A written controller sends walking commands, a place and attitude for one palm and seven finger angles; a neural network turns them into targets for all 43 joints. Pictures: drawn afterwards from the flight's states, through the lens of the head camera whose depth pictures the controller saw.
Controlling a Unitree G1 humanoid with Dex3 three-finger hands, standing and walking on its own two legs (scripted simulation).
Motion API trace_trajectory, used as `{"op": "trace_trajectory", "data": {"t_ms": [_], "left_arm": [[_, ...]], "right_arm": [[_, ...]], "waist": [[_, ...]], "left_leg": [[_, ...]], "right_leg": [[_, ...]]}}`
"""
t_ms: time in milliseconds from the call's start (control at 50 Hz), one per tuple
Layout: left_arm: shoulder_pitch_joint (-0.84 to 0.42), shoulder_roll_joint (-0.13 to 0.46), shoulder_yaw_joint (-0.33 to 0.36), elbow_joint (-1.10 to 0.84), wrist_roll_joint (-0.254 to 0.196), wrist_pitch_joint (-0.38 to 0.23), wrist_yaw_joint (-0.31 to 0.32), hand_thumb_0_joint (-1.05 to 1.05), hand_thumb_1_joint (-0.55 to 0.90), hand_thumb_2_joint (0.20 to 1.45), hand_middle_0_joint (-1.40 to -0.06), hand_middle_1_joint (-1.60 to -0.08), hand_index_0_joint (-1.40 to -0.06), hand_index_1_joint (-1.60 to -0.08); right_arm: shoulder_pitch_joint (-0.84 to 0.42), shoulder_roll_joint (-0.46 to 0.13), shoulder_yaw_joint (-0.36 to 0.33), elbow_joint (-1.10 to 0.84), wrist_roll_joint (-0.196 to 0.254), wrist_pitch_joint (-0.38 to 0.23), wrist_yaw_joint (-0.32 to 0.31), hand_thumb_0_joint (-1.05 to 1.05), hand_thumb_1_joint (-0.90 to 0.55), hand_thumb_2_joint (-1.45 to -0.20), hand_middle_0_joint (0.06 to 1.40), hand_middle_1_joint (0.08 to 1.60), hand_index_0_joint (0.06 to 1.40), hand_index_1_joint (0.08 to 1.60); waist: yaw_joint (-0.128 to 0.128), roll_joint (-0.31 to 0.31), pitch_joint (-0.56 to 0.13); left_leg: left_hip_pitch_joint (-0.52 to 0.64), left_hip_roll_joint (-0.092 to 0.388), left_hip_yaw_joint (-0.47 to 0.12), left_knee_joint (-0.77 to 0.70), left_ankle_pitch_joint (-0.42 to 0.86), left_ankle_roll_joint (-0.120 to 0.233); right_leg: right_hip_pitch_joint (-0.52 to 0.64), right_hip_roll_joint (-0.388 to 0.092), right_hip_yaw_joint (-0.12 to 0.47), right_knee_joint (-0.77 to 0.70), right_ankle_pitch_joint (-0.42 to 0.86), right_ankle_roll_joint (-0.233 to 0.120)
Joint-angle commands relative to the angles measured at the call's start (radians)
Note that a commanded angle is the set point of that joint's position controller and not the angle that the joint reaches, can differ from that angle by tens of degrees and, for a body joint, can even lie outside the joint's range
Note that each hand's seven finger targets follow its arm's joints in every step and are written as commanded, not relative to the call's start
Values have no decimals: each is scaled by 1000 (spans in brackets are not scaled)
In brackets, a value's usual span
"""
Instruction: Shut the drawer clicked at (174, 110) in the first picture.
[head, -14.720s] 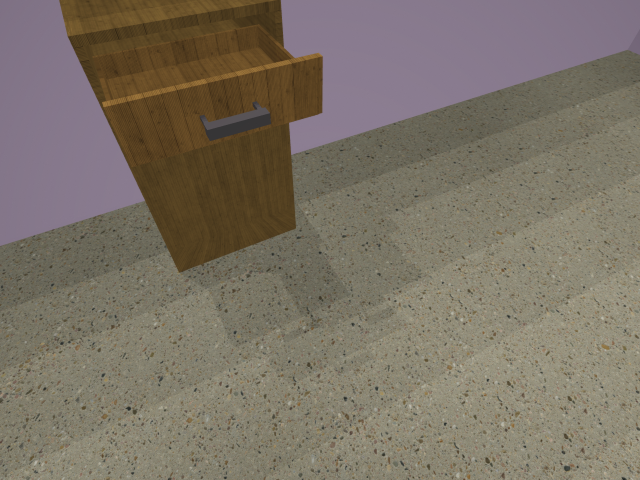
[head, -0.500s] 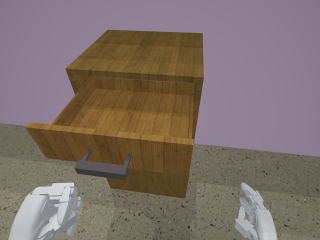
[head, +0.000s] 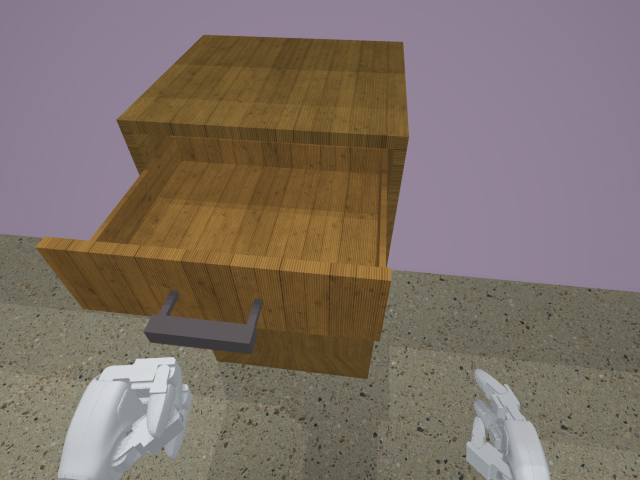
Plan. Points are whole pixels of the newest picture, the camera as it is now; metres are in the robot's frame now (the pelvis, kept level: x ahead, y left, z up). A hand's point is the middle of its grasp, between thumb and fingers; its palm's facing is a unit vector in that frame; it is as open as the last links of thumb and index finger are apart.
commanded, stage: bring the fist close to the handle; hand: left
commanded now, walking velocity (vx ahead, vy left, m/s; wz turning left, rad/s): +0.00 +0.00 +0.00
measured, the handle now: (208, 318) +0.30 +0.18 +0.05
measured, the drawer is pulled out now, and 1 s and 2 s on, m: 0.28 0.28 0.21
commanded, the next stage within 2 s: push the drawer shut in 1.02 s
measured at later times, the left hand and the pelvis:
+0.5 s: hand (211, 405) +0.19 +0.14 +0.06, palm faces -0.03 -1.00 -0.04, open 3.3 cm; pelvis +0.00 +0.00 -0.02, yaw +0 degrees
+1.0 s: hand (224, 391) +0.21 +0.14 +0.04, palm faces -0.03 -1.00 -0.06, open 3.3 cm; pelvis +0.00 -0.01 -0.03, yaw +0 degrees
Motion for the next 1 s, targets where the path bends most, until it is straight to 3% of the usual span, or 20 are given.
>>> {"op": "trace_trajectory", "data": {"t_ms": [0,80,100,140,260,300,360,420,500,680,760,800,920,980], "left_arm": [[-22,59,27,-191,6,-74,20,0,900,900,-1400,-1600,-1400,-1600],[-62,65,24,-185,17,-98,41,0,900,900,-1400,-1600,-1400,-1600],[-71,48,0,-192,19,-107,43,0,900,900,-1400,-1600,-1400,-1600],[-61,58,15,-180,20,-120,51,0,900,900,-1400,-1600,-1400,-1600],[-80,63,22,-108,24,-137,57,0,900,900,-1400,-1600,-1400,-1600],[-78,38,-3,-101,24,-145,55,0,900,900,-1400,-1600,-1400,-1600],[-117,60,11,-88,27,-161,65,0,900,900,-1400,-1600,-1400,-1600],[-162,37,-22,-68,32,-180,69,0,900,900,-1400,-1600,-1400,-1600],[-197,45,-19,-15,43,-190,83,0,900,900,-1400,-1600,-1400,-1600],[-241,81,20,-10,41,-207,99,0,900,900,-1400,-1600,-1400,-1600],[-177,83,37,25,33,-194,97,0,900,900,-1400,-1600,-1400,-1600],[-192,62,13,35,29,-188,89,0,900,900,-1400,-1600,-1400,-1600],[-204,90,37,16,26,-209,83,0,900,900,-1400,-1600,-1400,-1600],[-202,72,19,5,29,-223,84,0,900,900,-1400,-1600,-1400,-1600]], "right_arm": [[-119,-107,-47,-184,-2,-36,-3,0,-900,-900,200,300,200,300],[-108,-112,-49,-195,-8,-10,-6,0,-900,-900,200,300,200,300],[-103,-112,-49,-200,-9,-8,-4,0,-900,-900,200,300,200,300],[-91,-111,-55,-198,-11,-2,-3,0,-900,-900,200,300,200,300],[-90,-114,-60,-202,-13,37,-2,0,-900,-900,200,300,200,300],[-83,-112,-60,-211,-14,45,-2,0,-900,-900,200,300,200,300],[-79,-117,-60,-211,-17,59,-3,0,-900,-900,200,300,200,300],[-67,-119,-58,-218,-18,66,0,0,-900,-900,200,300,200,300],[-55,-126,-62,-222,-22,82,-1,0,-900,-900,200,300,200,300],[-46,-125,-60,-233,-21,115,4,0,-900,-900,200,300,200,300],[-50,-121,-67,-226,-18,125,6,0,-900,-900,200,300,200,300],[-47,-121,-65,-231,-16,132,6,0,-900,-900,200,300,200,300],[-44,-124,-67,-231,-18,134,1,0,-900,-900,200,300,200,300],[-43,-122,-67,-231,-19,131,2,0,-900,-900,200,300,200,300]], "waist": [[-15,-34,-11],[-21,-39,-26],[-26,-26,-43],[-22,-23,-82],[-32,-55,-82],[-33,-35,-95],[-37,-36,-104],[-52,-21,-104],[-61,-63,-126],[-48,-14,-215],[-47,-46,-200],[-61,-64,-166],[-60,-52,-181],[-59,-34,-187]], "left_leg": [[-5,-25,-8,-117,190,25],[-29,-24,-14,-105,156,25],[-24,-24,-15,-98,161,25],[-25,-24,-13,-79,195,24],[-79,-23,-12,-51,184,22],[-78,-23,-10,-42,200,21],[-98,-23,-13,-26,199,21],[-112,-22,-16,-13,162,18],[-142,-23,-14,14,157,20],[-145,-23,-4,36,209,21],[-157,-21,2,40,239,21],[-171,-23,5,41,216,21],[-168,-25,6,47,201,22],[-155,-25,5,47,218,22]], "right_leg": [[-30,20,-10,-98,175,-3],[-57,20,-9,-81,122,-4],[-63,19,-10,-69,126,-4],[-56,17,-7,-53,166,-5],[-82,19,-2,-31,161,-5],[-91,19,-4,-15,178,-5],[-106,21,0,-1,175,-7],[-148,21,-2,14,131,-6],[-162,21,9,28,134,-4],[-128,19,23,50,192,-11],[-105,19,26,41,243,-7],[-122,18,28,32,231,-1],[-121,17,38,29,211,-2],[-127,18,31,38,223,-5]]}}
